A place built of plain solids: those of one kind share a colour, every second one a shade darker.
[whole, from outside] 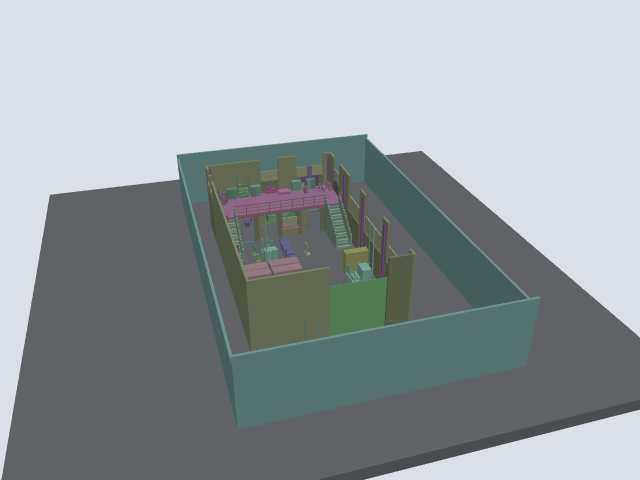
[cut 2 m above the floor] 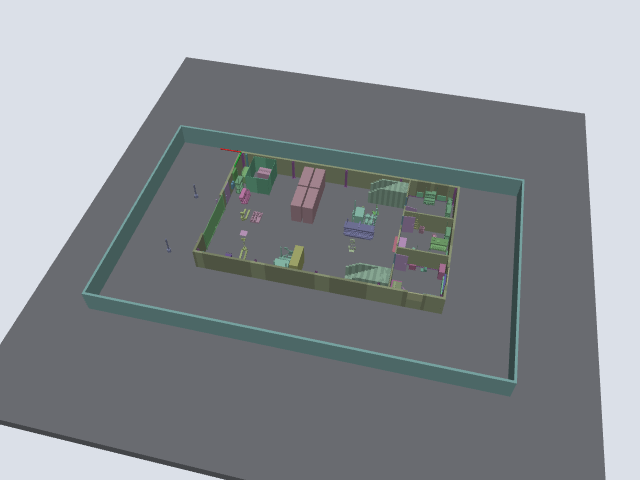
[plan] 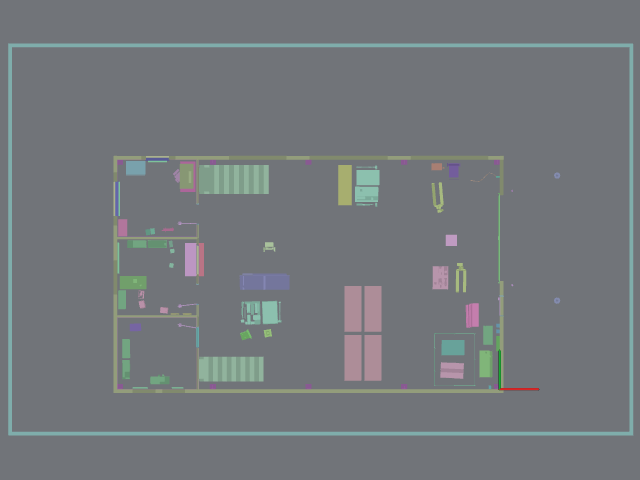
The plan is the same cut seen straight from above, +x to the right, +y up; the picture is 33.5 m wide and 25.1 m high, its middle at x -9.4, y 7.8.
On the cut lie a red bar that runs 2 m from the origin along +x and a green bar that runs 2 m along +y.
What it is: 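A works' own stores building on a factory's ground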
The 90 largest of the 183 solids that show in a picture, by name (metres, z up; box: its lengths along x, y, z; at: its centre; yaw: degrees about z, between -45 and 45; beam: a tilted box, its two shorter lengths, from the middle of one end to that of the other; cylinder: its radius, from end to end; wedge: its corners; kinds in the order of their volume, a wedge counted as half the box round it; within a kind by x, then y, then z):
{
 "yard_bound_1": {"box": [0.2, 20.49, 5.59], "at": [-25.61, 7.83, 2.75]},
 "yard_bound_2": {"box": [32.69, 0.2, 5.19], "at": [-9.36, -2.32, 2.54]},
 "yard_bound_3": {"box": [32.69, 0.2, 5.19], "at": [-9.36, 17.97, 2.54]},
 "yard_bound_4": {"box": [0.2, 20.49, 5.89], "at": [6.89, 7.83, 2.9]},
 "wall_1": {"box": [0.2, 4.0, 6.35], "at": [-20.1, 1.8, 3.12]},
 "wall_2": {"box": [0.2, 1.16, 6.35], "at": [-20.1, 4.38, 3.12]},
 "wall_3": {"box": [0.2, 1.81, 4.09], "at": [-20.1, 5.85, 2.0]},
 "wall_4": {"box": [0.2, 1.16, 6.35], "at": [-20.1, 7.33, 3.12]},
 "wall_5": {"box": [0.2, 0.66, 6.35], "at": [-20.1, 8.22, 3.12]},
 "wall_6": {"box": [0.2, 0.51, 4.09], "at": [-20.1, 8.8, 2.0]},
 "wall_7": {"box": [0.2, 0.51, 4.09], "at": [-20.1, 11.1, 2.0]},
 "wall_8": {"box": [0.2, 0.86, 6.35], "at": [-20.1, 11.78, 3.12]},
 "wall_9": {"box": [1.01, 0.2, 6.35], "at": [-19.7, -0.1, 3.12]},
 "wall_10": {"box": [1.46, 0.2, 6.35], "at": [-19.48, 12.1, 3.12]},
 "wall_11": {"box": [0.26, 0.2, 4.09], "at": [-18.62, 12.1, 2.0]},
 "wall_12": {"box": [1.21, 0.2, 4.09], "at": [-18.6, -0.1, 2.0]},
 "wall_13": {"box": [4.2, 0.06, 2.65], "at": [-17.9, 3.77, 1.27]},
 "wall_14": {"box": [4.2, 0.06, 2.65], "at": [-17.9, 3.83, 1.27]},
 "wall_15": {"box": [4.2, 0.06, 2.65], "at": [-17.9, 7.87, 1.27]},
 "wall_16": {"box": [4.2, 0.06, 2.65], "at": [-17.9, 7.93, 1.27]},
 "wall_17": {"box": [1.21, 0.2, 1.15], "at": [-17.9, 12.1, 0.53]},
 "wall_18": {"box": [0.36, 0.2, 6.35], "at": [-17.82, -0.1, 3.12]},
 "wall_19": {"box": [0.36, 0.2, 4.09], "at": [-17.12, 12.1, 2.0]},
 "wall_20": {"box": [1.21, 0.2, 4.09], "at": [-17.05, -0.1, 2.0]},
 "wall_21": {"box": [1.16, 0.2, 6.35], "at": [-16.38, 12.1, 3.12]},
 "wall_22": {"box": [0.66, 0.2, 6.35], "at": [-16.12, -0.1, 3.12]},
 "wall_23": {"box": [0.06, 2.15, 2.65], "at": [-15.83, 1.08, 1.27]},
 "wall_24": {"box": [0.06, 2.31, 2.65], "at": [-15.83, 10.85, 1.27]},
 "wall_25": {"box": [0.06, 2.15, 2.77], "at": [-15.77, 1.08, 1.33]},
 "wall_26": {"box": [0.06, 2.31, 2.77], "at": [-15.77, 10.85, 1.33]},
 "wall_27": {"box": [1.66, 0.2, 6.35], "at": [-14.97, 12.1, 3.12]},
 "wall_28": {"box": [3.01, 0.2, 2.85], "at": [-12.65, 12.1, 1.38]},
 "wall_29": {"box": [1.21, 0.2, 6.35], "at": [-10.55, 12.1, 3.12]},
 "wall_30": {"box": [4.11, 0.2, 2.85], "at": [-7.9, 12.1, 1.38]},
 "wall_31": {"box": [16.0, 0.2, 6.35], "at": [-7.8, -0.1, 3.12]},
 "wall_32": {"box": [1.21, 0.2, 6.35], "at": [-5.25, 12.1, 3.12]},
 "wall_33": {"box": [4.06, 0.2, 2.85], "at": [-2.62, 12.1, 1.38]},
 "wall_34": {"box": [0.81, 0.2, 6.35], "at": [-0.2, 12.1, 3.12]},
 "wall_35": {"box": [0.2, 5.86, 6.35], "at": [0.1, 2.73, 3.12]},
 "wall_36": {"box": [0.2, 2.06, 6.35], "at": [0.1, 11.18, 3.12]},
 "stair_insitu_1": {"box": [0.5, 1.03, 2.51], "at": [-15.48, 1.05, 1.21]},
 "stair_insitu_2": {"box": [0.74, 1.03, 2.32], "at": [-15.36, 1.05, 1.11]},
 "stair_insitu_3": {"box": [0.8, 1.27, 2.32], "at": [-15.33, 10.96, 1.11]},
 "stair_insitu_4": {"box": [0.98, 1.03, 2.13], "at": [-15.24, 1.05, 1.02]},
 "stair_insitu_5": {"box": [1.06, 1.27, 2.13], "at": [-15.2, 10.96, 1.02]},
 "stair_insitu_6": {"box": [1.22, 1.03, 1.94], "at": [-15.12, 1.05, 0.92]},
 "stair_insitu_7": {"box": [1.32, 1.27, 1.94], "at": [-15.07, 10.96, 0.92]},
 "stair_insitu_8": {"box": [1.46, 1.03, 1.75], "at": [-15.0, 1.05, 0.83]},
 "stair_insitu_9": {"box": [1.58, 1.27, 1.75], "at": [-14.94, 10.96, 0.83]},
 "stair_insitu_10": {"box": [1.7, 1.03, 1.56], "at": [-14.88, 1.05, 0.73]},
 "stair_insitu_11": {"box": [1.83, 1.27, 1.56], "at": [-14.81, 10.96, 0.73]},
 "stair_insitu_12": {"box": [1.94, 1.03, 1.38], "at": [-14.76, 1.05, 0.64]},
 "stair_insitu_13": {"box": [2.09, 1.27, 1.38], "at": [-14.68, 10.96, 0.64]},
 "stair_insitu_14": {"box": [2.18, 1.03, 1.19], "at": [-14.64, 1.05, 0.54]},
 "stair_insitu_15": {"box": [2.35, 1.27, 1.19], "at": [-14.55, 10.96, 0.54]},
 "stair_insitu_16": {"box": [2.42, 1.03, 1.0], "at": [-14.52, 1.05, 0.45]},
 "stair_insitu_17": {"box": [2.61, 1.27, 1.0], "at": [-14.43, 10.96, 0.45]},
 "stair_insitu_18": {"box": [2.66, 1.03, 0.81], "at": [-14.4, 1.05, 0.35]},
 "stair_insitu_19": {"box": [2.87, 1.27, 0.81], "at": [-14.3, 10.96, 0.35]},
 "stair_insitu_20": {"box": [2.9, 1.03, 0.62], "at": [-14.28, 1.05, 0.26]},
 "stair_insitu_21": {"box": [3.13, 1.27, 0.62], "at": [-14.17, 10.96, 0.26]},
 "stair_insitu_22": {"box": [3.14, 1.03, 0.43], "at": [-14.16, 1.05, 0.16]},
 "stair_insitu_23": {"box": [3.38, 1.03, 0.24], "at": [-14.04, 1.05, 0.07]},
 "stair_insitu_24": {"box": [3.39, 1.27, 0.43], "at": [-14.04, 10.96, 0.16]},
 "stair_insitu_25": {"box": [3.65, 1.27, 0.24], "at": [-13.91, 10.96, 0.07]},
 "longspan_deep_1": {"box": [0.9, 2.4, 2.41], "at": [-7.67, 1.64, 1.16]},
 "longspan_deep_2": {"box": [0.9, 2.4, 2.46], "at": [-7.67, 4.2, 1.18]},
 "longspan_deep_3": {"box": [0.9, 2.4, 2.47], "at": [-6.63, 1.64, 1.18]},
 "longspan_deep_4": {"box": [0.9, 2.4, 2.46], "at": [-6.63, 4.2, 1.18]},
 "raised_floor_deck_1": {"box": [4.32, 12.06, 0.24], "at": [-17.87, 6.0, 2.72]},
 "longspan_1": {"box": [0.7, 2.1, 2.17], "at": [-8.09, 10.67, 1.03]},
 "rack1n_high_1": {"box": [0.76, 1.13, 0.97], "at": [-12.02, 4.01, 0.63], "yaw": 2.2},
 "rack1n_high_2": {"box": [1.2, 0.8, 1.18], "at": [-6.89, 11.06, 0.54]},
 "window_pane_1": {"box": [3.0, 0.1, 1.51], "at": [-12.65, 12.15, 3.54]},
 "window_pane_2": {"box": [4.1, 0.1, 1.51], "at": [-7.9, 12.15, 3.54]},
 "window_pane_3": {"box": [4.05, 0.1, 1.51], "at": [-2.62, 12.15, 3.54]},
 "cupboard_steel_low_1": {"box": [0.45, 0.92, 1.05], "at": [-19.71, 2.05, 3.31]},
 "cupboard_steel_low_2": {"box": [0.45, 0.92, 1.05], "at": [-19.71, 8.45, 3.31]},
 "cupboard_steel_low_3": {"box": [0.45, 0.92, 1.05], "at": [-19.71, 9.93, 3.31]},
 "pallet_load_1": {"box": [1.18, 0.2, 1.18], "at": [-2.49, 0.97, 0.54], "yaw": -2.5},
 "pallet_load_2": {"box": [1.2, 0.79, 1.01], "at": [-2.49, 0.98, 0.6], "yaw": -2.5},
 "crate_1": {"box": [1.2, 0.8, 0.95], "at": [-2.44, 2.17, 0.42], "yaw": -0.2},
 "plan_chest_small_1": {"box": [0.92, 0.64, 1.01], "at": [-19.04, 11.56, 0.45]},
 "plan_chest_small_2": {"box": [1.02, 0.73, 0.42], "at": [-19.04, 11.57, 0.73]},
 "sectional_door_1": {"box": [0.042, 4.58, 4.62], "at": [-0.01, 7.9, 2.26]},
 "filing_lateral_1": {"box": [0.48, 0.9, 1.05], "at": [-19.71, 8.44, 0.48]},
 "spill_kit_1": {"box": [0.51, 0.62, 1.12], "at": [-2.4, 11.38, 0.51]},
 "bar_rack_1": {"box": [2.58, 0.74, 0.15], "at": [-12.29, 5.57, 0.9]},
 "wall_over_deck_1": {"box": [1.86, 0.1, 1.21], "at": [-17.85, 12.06, 3.42]},
 "folded_cartons_1": {"box": [0.75, 0.95, 0.3], "at": [-19.46, 7.11, 2.94], "yaw": -0.6}
}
